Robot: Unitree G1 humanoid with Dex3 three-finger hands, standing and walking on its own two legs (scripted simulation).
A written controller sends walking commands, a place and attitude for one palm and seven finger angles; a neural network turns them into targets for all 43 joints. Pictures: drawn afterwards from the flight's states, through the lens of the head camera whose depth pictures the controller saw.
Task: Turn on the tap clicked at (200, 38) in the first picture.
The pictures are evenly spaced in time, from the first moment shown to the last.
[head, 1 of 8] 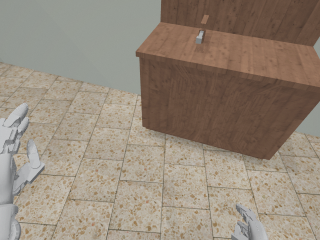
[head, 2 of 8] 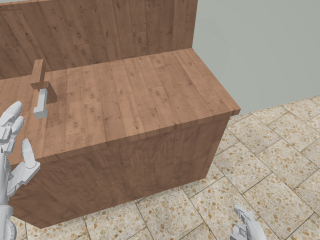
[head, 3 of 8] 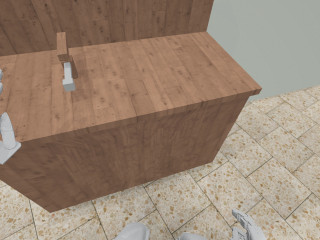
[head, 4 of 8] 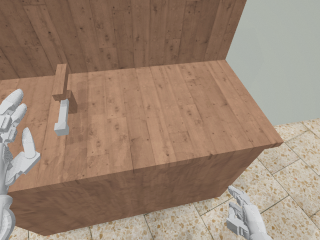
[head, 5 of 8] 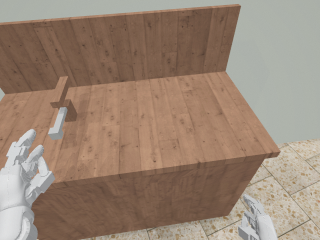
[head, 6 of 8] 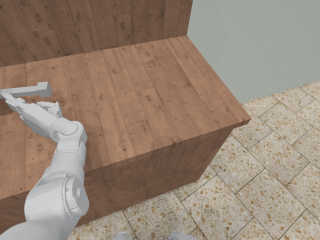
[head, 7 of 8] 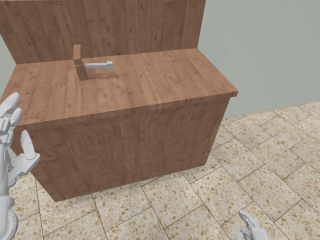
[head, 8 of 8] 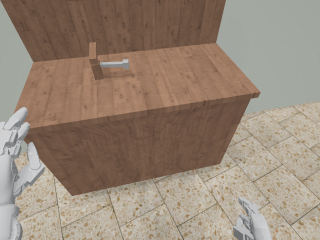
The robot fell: no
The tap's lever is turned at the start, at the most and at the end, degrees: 0 81 81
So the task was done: yes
